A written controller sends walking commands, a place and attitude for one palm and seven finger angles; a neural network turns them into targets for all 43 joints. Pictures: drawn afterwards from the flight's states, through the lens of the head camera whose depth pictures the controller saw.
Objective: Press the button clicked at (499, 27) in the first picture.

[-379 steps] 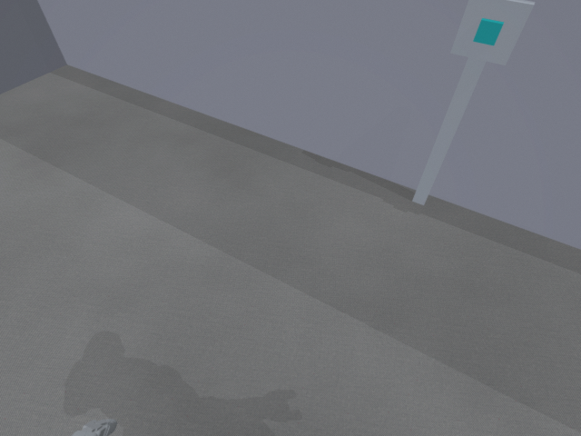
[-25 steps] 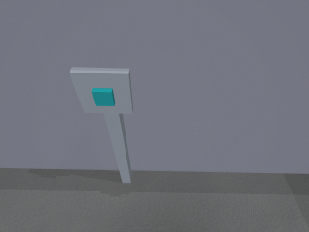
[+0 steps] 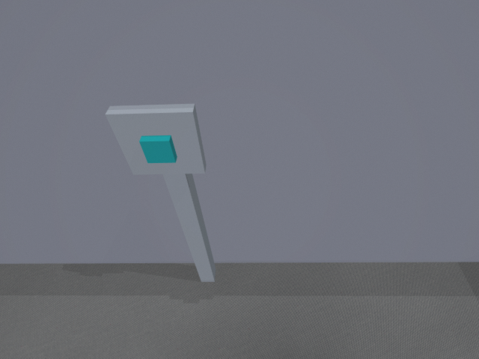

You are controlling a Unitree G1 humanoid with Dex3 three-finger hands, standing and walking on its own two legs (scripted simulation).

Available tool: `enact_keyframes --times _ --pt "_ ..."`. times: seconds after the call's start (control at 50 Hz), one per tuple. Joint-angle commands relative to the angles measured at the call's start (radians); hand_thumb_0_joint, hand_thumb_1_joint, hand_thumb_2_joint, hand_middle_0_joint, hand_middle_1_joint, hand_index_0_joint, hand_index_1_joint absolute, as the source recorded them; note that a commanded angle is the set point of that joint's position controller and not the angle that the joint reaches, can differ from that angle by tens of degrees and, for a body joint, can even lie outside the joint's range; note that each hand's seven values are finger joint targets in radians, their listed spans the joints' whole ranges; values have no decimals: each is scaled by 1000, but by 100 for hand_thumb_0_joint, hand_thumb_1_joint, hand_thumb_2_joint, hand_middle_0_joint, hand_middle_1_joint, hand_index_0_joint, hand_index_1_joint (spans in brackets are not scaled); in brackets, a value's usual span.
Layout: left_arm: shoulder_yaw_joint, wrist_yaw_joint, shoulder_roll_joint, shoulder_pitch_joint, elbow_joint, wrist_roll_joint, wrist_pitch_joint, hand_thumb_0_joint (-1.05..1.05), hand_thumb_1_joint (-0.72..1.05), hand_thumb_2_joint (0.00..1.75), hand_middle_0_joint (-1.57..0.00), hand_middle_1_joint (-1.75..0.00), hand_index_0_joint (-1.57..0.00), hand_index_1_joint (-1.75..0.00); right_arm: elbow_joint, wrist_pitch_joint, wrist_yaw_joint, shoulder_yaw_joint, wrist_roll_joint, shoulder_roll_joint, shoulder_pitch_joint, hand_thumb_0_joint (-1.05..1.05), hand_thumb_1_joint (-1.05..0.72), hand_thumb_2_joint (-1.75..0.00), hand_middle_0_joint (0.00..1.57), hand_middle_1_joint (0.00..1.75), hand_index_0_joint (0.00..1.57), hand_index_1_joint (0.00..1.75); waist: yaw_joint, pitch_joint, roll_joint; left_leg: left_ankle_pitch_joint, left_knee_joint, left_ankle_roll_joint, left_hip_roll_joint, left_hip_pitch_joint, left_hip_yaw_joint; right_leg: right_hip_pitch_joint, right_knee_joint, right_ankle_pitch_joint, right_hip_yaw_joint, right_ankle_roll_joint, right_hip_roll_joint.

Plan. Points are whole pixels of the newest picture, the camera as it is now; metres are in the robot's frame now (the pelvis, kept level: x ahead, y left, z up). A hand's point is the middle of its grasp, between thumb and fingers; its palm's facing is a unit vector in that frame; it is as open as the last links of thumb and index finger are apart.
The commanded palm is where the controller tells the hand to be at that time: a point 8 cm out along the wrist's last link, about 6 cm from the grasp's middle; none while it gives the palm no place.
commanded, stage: look again from close up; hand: left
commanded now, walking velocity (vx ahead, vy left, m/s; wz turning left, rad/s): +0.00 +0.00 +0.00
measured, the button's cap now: (159, 148) +0.52 +0.22 +0.05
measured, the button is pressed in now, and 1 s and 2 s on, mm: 0 0 0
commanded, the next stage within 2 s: raise the hand and make a fist in 0.16 s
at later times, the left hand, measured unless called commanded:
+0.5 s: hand (150, 310) +0.20 +0.16 +0.00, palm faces +0.18 -0.98 -0.03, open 6.6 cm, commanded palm +0.11 +0.22 -0.05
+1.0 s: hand (134, 335) +0.17 +0.19 -0.02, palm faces -0.01 -1.00 -0.03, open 3.4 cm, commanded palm +0.13 +0.25 -0.01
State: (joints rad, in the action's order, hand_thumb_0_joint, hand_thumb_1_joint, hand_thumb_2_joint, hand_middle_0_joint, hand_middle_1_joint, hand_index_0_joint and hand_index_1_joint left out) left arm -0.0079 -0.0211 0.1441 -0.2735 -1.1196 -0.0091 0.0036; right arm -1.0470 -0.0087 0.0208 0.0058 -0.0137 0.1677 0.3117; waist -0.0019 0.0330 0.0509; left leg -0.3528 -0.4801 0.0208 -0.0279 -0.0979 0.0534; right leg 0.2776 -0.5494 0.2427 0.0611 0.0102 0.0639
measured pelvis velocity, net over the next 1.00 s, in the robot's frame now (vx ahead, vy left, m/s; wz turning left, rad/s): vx -0.04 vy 0.01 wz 0.04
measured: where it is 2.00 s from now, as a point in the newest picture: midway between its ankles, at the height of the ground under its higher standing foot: outside the picture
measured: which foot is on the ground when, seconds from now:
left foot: down 0.00-1.00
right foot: down 0.00-1.00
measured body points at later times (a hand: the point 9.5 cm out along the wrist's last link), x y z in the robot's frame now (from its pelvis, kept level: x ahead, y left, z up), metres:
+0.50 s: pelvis -0.02 -0.02 -0.02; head +0.00 -0.03 +0.42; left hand +0.18 +0.21 +0.00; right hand +0.13 -0.28 -0.11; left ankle -0.06 +0.13 -0.73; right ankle +0.03 -0.13 -0.73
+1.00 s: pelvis -0.04 +0.01 -0.08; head +0.02 +0.03 +0.37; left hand +0.16 +0.24 -0.02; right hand +0.14 -0.17 -0.16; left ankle -0.06 +0.13 -0.73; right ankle +0.03 -0.13 -0.73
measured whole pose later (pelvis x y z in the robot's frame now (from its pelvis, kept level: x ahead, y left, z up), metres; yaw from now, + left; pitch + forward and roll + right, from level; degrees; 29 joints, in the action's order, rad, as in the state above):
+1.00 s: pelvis -0.04 +0.01 -0.08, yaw +2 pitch +12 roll -2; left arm 0.10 0.22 0.21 -0.43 0.16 0.21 0.27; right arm -0.50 -0.19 0.02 0.06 0.02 0.14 0.26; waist 0.00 -0.09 0.01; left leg -0.59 -1.15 0.01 -0.03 -0.77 -0.03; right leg 0.86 -1.05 0.39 0.10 0.02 0.09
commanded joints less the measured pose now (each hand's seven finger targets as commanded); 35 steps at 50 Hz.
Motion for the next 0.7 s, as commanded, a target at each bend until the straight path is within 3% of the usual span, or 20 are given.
enact_keyframes --times 0.0,0.1,0.22,0.24,0.26,0.28,0.3,0.32,0.34,0.36,0.38,0.4,0.42,0.44,0.48,0.5,0.52,0.56,0.6,0.68 --pt "21 -8 122 -22 38 0 20 0 90 90 -20 -30 -20 -30 14 -17 6 -8 -2 80 82 0 -90 -90 20 30 20 30 9 51 -75 129 123 -45 -64 -125 -60 -58 113 -67 -88 -52 45" --pt "27 -9 125 -22 31 1 25 0 90 90 -20 -30 -20 -30 -13 -19 9 -8 -3 71 79 0 -90 -90 20 30 20 30 4 23 -65 173 113 -36 -65 -108 -51 -92 107 -153 -86 -55 52" --pt "29 -10 126 -16 20 1 25 0 90 90 -20 -30 -20 -30 -41 -15 11 -7 -3 61 82 0 -90 -90 20 30 20 30 1 27 -62 162 111 -29 -66 -110 -39 -97 124 -156 -92 -58 59" --pt "46 -51 170 -156 -18 1 40 0 90 90 -20 -30 -20 -30 19 -21 1 -33 6 117 -39 0 -90 -90 20 30 20 30 -67 9 -306 115 -120 -4 -78 -221 10 -182 92 -682 -137 -22 109" --pt "122 -30 345 674 1489 201 280 0 90 90 -23 -33 -23 -33 370 -200 53 -48 64 269 -69 0 -90 -90 20 30 20 30 74 -462 5 263 38 -55 34 -15 -11 -240 38 -459 -162 -40 51" --pt "133 -84 285 166 1236 111 224 0 90 90 -25 -36 -25 -36 309 -279 84 -48 38 184 -119 0 -90 -90 20 30 20 30 -21 -475 225 371 69 -55 35 16 7 -249 -3 -295 -102 -73 -18" --pt "26 -116 55 -97 1073 145 100 0 90 90 -28 -39 -28 -39 319 -313 83 -52 59 136 -138 0 -90 -90 20 30 20 30 -5 -259 200 353 63 -14 16 -119 -24 -143 17 -181 -37 -58 -25" --pt "13 -107 18 -54 1065 164 107 0 90 90 -31 -42 -31 -42 293 -327 78 -47 68 160 -112 0 -90 -90 20 30 20 30 27 -100 39 273 22 -21 20 -181 -31 -42 52 -137 -10 -29 -22" --pt "82 -95 95 32 1109 173 157 0 90 90 -34 -45 -34 -45 341 -346 75 -69 58 187 -127 0 -90 -90 20 30 20 30 53 -1 -115 175 -25 -36 27 -252 -53 64 65 -23 -15 -10 -18" --pt "126 -63 108 -25 1061 169 215 0 90 90 -36 -48 -36 -48 366 -355 69 -87 39 196 -97 0 -90 -90 20 30 20 30 49 -40 -260 111 -67 -43 33 -305 -43 119 58 107 -8 5 -15" --pt "138 -17 64 -159 984 182 277 0 90 90 -39 -51 -39 -51 404 -366 57 -97 29 186 -116 0 -90 -90 20 30 20 30 10 -48 -324 64 -119 -40 38 -383 -41 155 32 199 -22 10 -13" --pt "149 35 48 -276 934 193 341 0 90 90 -42 -54 -42 -54 445 -375 38 -101 28 179 -137 0 -90 -90 20 30 20 30 -29 -58 -259 49 -160 -28 48 -444 -34 163 -18 220 -39 -1 -6" --pt "150 91 18 -330 943 210 425 0 90 90 -45 -57 -45 -57 480 -377 17 -101 26 170 -140 0 -90 -90 20 30 20 30 -49 -115 -265 48 -204 -17 55 -497 -25 163 -89 197 -32 -7 -9" --pt "161 149 15 -371 949 232 508 0 90 90 -47 -60 -47 -60 511 -374 -1 -109 26 171 -165 0 -90 -90 20 30 20 30 -61 -136 -283 39 -260 -9 56 -567 -19 173 -145 168 -47 -11 -8" --pt "188 274 45 -360 987 257 670 0 90 90 -53 -66 -53 -66 563 -363 -33 -119 22 185 -194 0 -90 -90 20 30 20 30 -56 -195 -210 30 -377 -3 66 -657 -11 207 -241 83 -87 -21 5" --pt "234 313 87 -390 949 257 690 0 90 90 -56 -69 -56 -69 584 -348 -44 -129 31 186 -183 0 -90 -90 20 30 20 30 -68 -217 -203 18 -412 -5 68 -697 -9 205 -258 94 -120 -29 16" --pt "211 341 81 -378 986 265 670 0 90 90 -58 -72 -58 -72 631 -332 -43 -126 40 198 -211 0 -90 -90 20 30 20 30 -70 -227 -164 -8 -431 -16 77 -717 13 226 -258 139 -135 -30 17" --pt "208 348 103 -298 1112 284 591 0 90 90 -64 -78 -64 -78 707 -302 -29 -123 52 200 -228 0 -90 -90 20 30 20 30 -61 -254 -159 -43 -443 -29 85 -734 18 244 -250 219 -143 -26 12" --pt "178 314 105 -190 1272 281 542 0 90 90 -69 -84 -69 -84 758 -282 -14 -108 51 197 -218 0 -90 -90 20 30 20 30 -35 -266 -91 -69 -454 -36 77 -733 -1 307 -272 278 -129 -28 -2" --pt "167 204 118 -96 1501 221 568 0 90 90 -81 -96 -81 -96 759 -258 4 -93 30 179 -122 0 -90 -90 20 30 20 30 7 -347 15 16 -490 -39 44 -670 -41 361 -381 114 -54 -32 -32"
